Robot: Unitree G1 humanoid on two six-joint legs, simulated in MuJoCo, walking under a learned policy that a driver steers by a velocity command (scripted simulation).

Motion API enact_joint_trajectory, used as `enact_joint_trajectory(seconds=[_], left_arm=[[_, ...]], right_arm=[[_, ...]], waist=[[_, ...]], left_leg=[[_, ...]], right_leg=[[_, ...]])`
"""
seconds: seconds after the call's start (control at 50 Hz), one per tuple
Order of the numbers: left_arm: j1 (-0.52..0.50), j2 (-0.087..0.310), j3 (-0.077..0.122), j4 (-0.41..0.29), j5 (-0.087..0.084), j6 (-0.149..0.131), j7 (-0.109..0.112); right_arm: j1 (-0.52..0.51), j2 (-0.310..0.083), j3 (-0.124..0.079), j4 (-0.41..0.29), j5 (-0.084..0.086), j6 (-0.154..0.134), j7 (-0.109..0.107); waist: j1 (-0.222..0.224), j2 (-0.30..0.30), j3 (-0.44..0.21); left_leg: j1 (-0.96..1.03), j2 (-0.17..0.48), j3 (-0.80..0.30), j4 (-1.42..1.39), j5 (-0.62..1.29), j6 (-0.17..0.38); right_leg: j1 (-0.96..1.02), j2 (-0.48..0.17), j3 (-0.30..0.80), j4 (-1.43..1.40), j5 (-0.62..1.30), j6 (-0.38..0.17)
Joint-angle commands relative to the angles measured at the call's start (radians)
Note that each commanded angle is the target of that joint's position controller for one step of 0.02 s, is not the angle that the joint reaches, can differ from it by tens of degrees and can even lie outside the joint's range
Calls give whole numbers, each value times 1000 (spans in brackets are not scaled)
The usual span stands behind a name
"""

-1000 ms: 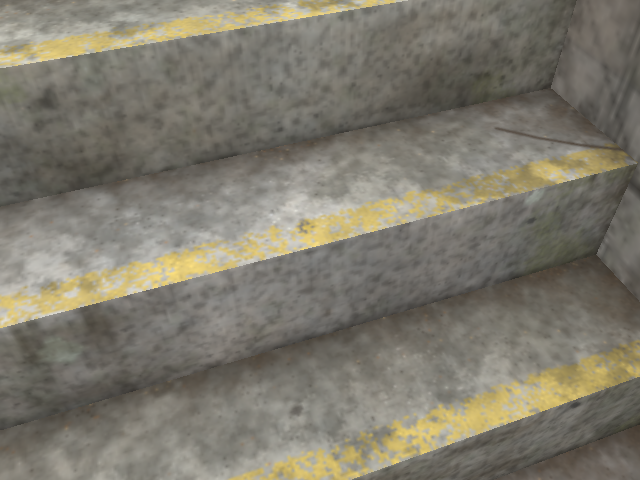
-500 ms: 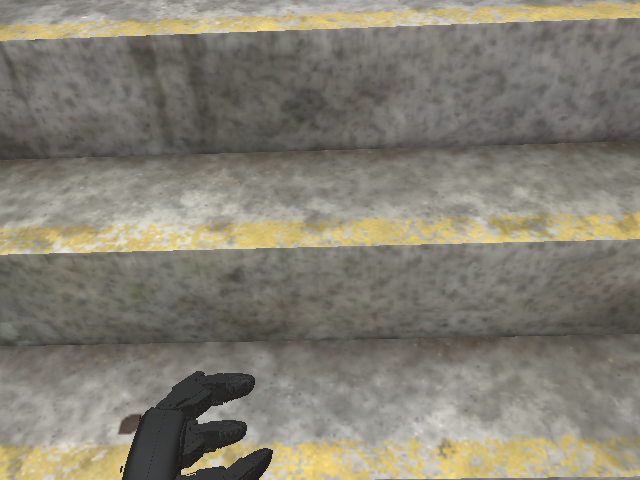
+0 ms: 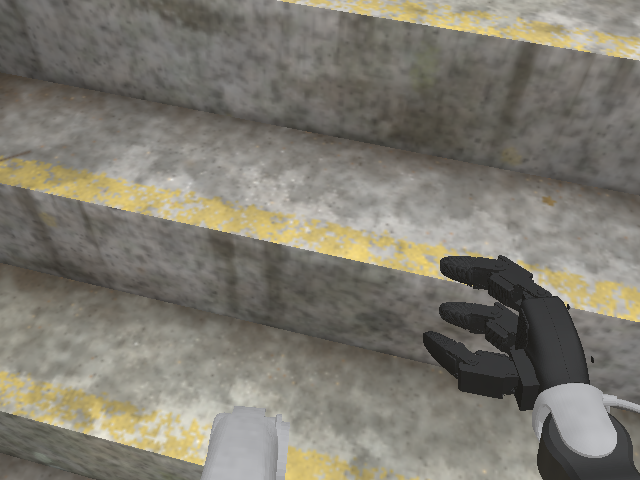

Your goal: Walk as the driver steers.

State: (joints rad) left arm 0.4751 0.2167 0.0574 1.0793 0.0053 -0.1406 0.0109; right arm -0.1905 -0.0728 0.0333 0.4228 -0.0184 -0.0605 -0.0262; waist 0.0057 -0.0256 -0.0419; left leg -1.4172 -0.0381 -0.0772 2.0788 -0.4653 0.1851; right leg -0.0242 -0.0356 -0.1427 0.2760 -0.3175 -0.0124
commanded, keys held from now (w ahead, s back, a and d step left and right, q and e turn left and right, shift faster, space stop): w+e+shift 0.66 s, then w+shift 0.34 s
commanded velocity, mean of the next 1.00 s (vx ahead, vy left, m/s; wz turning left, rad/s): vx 1.00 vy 0.00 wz -0.56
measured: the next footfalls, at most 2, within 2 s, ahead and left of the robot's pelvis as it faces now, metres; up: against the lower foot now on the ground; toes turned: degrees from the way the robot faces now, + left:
left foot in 0.08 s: +0.24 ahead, +0.13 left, +0.21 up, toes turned +2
right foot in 0.50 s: +0.43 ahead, -0.04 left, +0.42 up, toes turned -14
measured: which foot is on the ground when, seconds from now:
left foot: up 0.00-0.06, down 0.08-0.48, up 0.50-0.86, down 0.88-1.00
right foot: down 0.00-0.08, up 0.10-0.48, down 0.50-0.86, up 0.88-1.00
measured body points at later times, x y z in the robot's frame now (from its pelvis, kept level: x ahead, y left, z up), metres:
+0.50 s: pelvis +0.34 +0.02 +0.29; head +0.35 +0.03 +0.74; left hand +0.62 +0.14 +0.22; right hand +0.30 -0.23 +0.15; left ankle +0.25 +0.14 -0.43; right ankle +0.39 -0.03 -0.32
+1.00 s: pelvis +0.58 -0.02 +0.55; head +0.57 -0.03 +1.00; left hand +0.88 +0.06 +0.49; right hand +0.56 -0.31 +0.44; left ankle +0.68 +0.05 -0.10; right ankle +0.48 -0.13 +0.08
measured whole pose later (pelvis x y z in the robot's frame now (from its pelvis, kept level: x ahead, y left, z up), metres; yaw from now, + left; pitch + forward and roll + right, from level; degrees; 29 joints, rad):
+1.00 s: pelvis +0.58 -0.02 +0.55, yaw -34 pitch +3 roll +4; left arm 0.10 0.21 0.06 0.63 0.07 -0.09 -0.01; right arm 0.16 -0.19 -0.06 0.81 -0.04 -0.03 -0.06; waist 0.02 -0.05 -0.07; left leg -0.65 -0.04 0.06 1.09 -0.62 0.11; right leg -0.93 0.16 0.21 1.98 0.00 -0.10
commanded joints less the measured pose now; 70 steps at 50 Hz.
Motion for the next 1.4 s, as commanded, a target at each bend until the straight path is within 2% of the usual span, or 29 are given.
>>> enact_joint_trajectory(seconds=[0.02, 0.06, 0.08, 0.1, 0.12, 0.14, 0.2, 0.26, 0.3, 0.36, 0.44, 0.48, 0.5, 0.52, 0.58, 0.62, 0.74, 0.78, 0.82, 0.86, 0.88, 0.9, 0.94, 1.04, 1.2, 1.26, 1.3, 1.32, 1.4], left_arm=[[-70, 90, -11, -90, -89, -22, 15], [-89, 395, 63, -174, -69, -87, 1], [-132, 406, 96, -203, -65, -85, -23], [-178, 277, 89, -248, -59, -89, -50], [-274, 109, 71, -326, -36, -73, -69], [-267, -15, 45, -393, 35, -64, -53], [-367, -182, -31, -523, 58, -32, -39], [-363, -182, -66, -525, 6, 32, -22], [-455, -201, -71, -568, -14, 79, 22], [-653, -137, -90, -648, -43, 116, 53], [51, 77, -32, -415, -11, 161, 17], [-124, 161, -3, -416, 10, 135, 13], [-233, 149, 27, -436, -27, 146, 4], [-347, 144, 34, -448, -2, 145, -9], [-225, 107, 17, -323, 53, 99, 25], [-202, 65, 8, -289, 27, 57, 4], [-87, 112, 20, -189, 5, 10, 7], [-153, 133, 29, -241, -71, 20, 30], [-181, 290, 90, -269, -53, -25, 18], [-160, 238, 91, -304, -56, -48, -31], [-293, 98, 58, -346, 34, -50, -38], [-452, -56, 6, -411, 113, -58, -42], [-475, -136, -42, -575, 96, 1, -45], [-374, -56, -54, -594, 39, 92, 7], [-324, -6, -56, -561, -50, 59, -40], [-80, 94, 3, -422, -13, -4, -34], [-14, 218, 22, -348, 88, 7, -34], [-14, 166, 24, -362, 125, 10, -19], [-10, -10, -7, -187, 86, -31, 5]], right_arm=[[37, -33, 36, -43, 4, 4, 45], [424, -116, -36, 56, 11, 30, 29], [483, -197, -68, 53, -3, 43, 30], [527, -326, -118, 91, -33, 36, 20], [584, -410, -155, 165, -39, 25, 6], [486, -354, -156, 174, -22, 13, 23], [395, -177, -112, 419, -6, -43, 32], [433, -35, -59, 514, -24, -76, 38], [461, -83, -63, 583, -48, -109, 48], [486, -105, -49, 622, 18, -99, 48], [307, -540, -136, 433, 137, -141, -29], [392, -408, -128, 296, 92, -112, 13], [353, -307, -117, 274, 1, -104, 43], [339, -154, -68, 175, -100, -113, 73], [174, 53, 30, -45, -131, -92, 40], [218, 19, 40, -9, -101, -76, 15], [-162, 21, 68, -204, -61, -38, -33], [-15, -31, 52, -125, -5, -31, -18], [347, -147, -25, -22, 15, -5, -31], [534, -273, -80, 106, -12, -27, -47], [505, -273, -103, 215, 29, -10, -45], [455, -151, -87, 246, 47, 18, -15], [236, -67, -73, 265, -23, 40, -42], [263, -129, -87, 408, -18, -71, -4], [296, -311, -144, 323, -21, -65, -39], [295, -240, -141, 262, -64, -37, -2], [373, -27, -96, 158, 21, -77, 3], [315, -32, -79, 140, 18, -73, -19], [-23, -66, -56, 1, -8, -44, 10]], waist=[[-75, 105, -21], [-228, -101, -418], [-274, -155, -516], [-240, 25, -504], [-237, 283, -471], [-170, 119, -489], [4, 23, -7], [79, -11, 108], [101, 73, 146], [133, 23, 186], [389, 137, -381], [166, -10, -436], [118, -126, -346], [28, -132, -306], [-41, 72, -3], [-59, 153, 162], [9, 64, 141], [-47, 79, -92], [-202, -98, -416], [-223, 245, -687], [-186, 577, -655], [-182, 267, -413], [6, 21, -150], [128, 11, 131], [130, 127, -74], [224, 19, -129], [80, -298, -253], [114, -217, -376], [77, -27, 10]], left_leg=[[967, 54, 301, -695, 163, 10], [1297, -60, 276, -742, 35, -54], [1301, -81, 169, -955, -51, -55], [1358, 72, -218, -1216, -174, -14], [1427, 309, -730, -1602, -203, 42], [1406, 364, -843, -1692, -345, -14], [1119, 313, -332, -1607, 2, -18], [1022, 276, 13, -1752, 349, -110], [1029, 319, 104, -1889, 417, -101], [871, 186, 398, -2080, 724, -176], [1204, 343, 363, -1594, 2621, 8], [1130, 244, 248, -973, 1967, -16], [936, 99, 204, -649, 738, -46], [630, -39, 27, -64, 509, -104], [210, 8, -69, 357, 371, -99], [114, 34, -16, 286, 303, -111], [203, 106, 106, -75, -17, -82], [1080, 25, 270, -620, -13, -72], [1191, -47, 226, -718, -175, -91], [1541, 141, -267, -1185, -463, 38], [1497, 229, -469, -1263, -330, 79], [1292, 88, -176, -1100, -60, 40], [969, 270, -593, -1464, -512, 42], [697, 217, -230, -1683, -172, 23], [825, 145, -136, -1768, 215, 99], [1069, 57, -38, -1098, 685, 43], [281, -92, -3, -368, 135, -90], [172, -55, -25, 17, 203, -107], [-19, -10, -64, 306, 65, -51]], right_leg=[[-547, -113, -21, -423, 804, -228], [-217, -234, 85, 68, 1975, -257], [-75, -223, 132, 365, 2067, -210], [-240, -133, 208, 680, 1689, -162], [-601, 163, 273, 1261, 490, -108], [-779, 161, 470, 1732, 393, -92], [-1147, 90, 318, 2062, 362, -164], [-1204, 89, 315, 1990, 185, -158], [-1339, 123, 247, 2269, 11, -182], [-1072, 115, 88, 1631, 47, -197], [-257, 184, -120, 1248, -86, -148], [-137, 268, 116, 744, -152, -212], [-137, 205, 385, 488, -110, -266], [-121, 154, 651, 427, -49, -406], [-371, 41, 901, 72, -236, -302], [-451, 58, 755, 94, -94, -245], [-516, 9, 566, -206, 120, -263], [-727, -6, 391, -285, 932, -285], [-281, -105, 403, 165, 2096, -272], [-481, 94, 340, 874, 1734, -114], [-658, 233, 304, 1347, 524, -59], [-778, 206, 339, 1655, 386, -79], [-1076, 171, 423, 1858, 297, -113], [-1069, 64, 324, 1698, 205, -41], [-284, -82, 48, 591, 81, -97], [-50, 23, -6, 61, 147, -69], [448, -366, 610, 192, 851, -51], [464, -471, 843, 62, 563, -126], [221, -329, 333, 29, 395, -170]])
Velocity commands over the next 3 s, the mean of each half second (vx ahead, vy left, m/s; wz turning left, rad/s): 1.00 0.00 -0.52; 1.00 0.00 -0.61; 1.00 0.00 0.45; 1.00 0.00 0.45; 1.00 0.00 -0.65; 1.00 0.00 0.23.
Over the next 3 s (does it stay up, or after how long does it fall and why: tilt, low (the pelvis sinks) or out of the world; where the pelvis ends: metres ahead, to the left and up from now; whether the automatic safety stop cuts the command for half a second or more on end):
stays up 1.38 -0.51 1.29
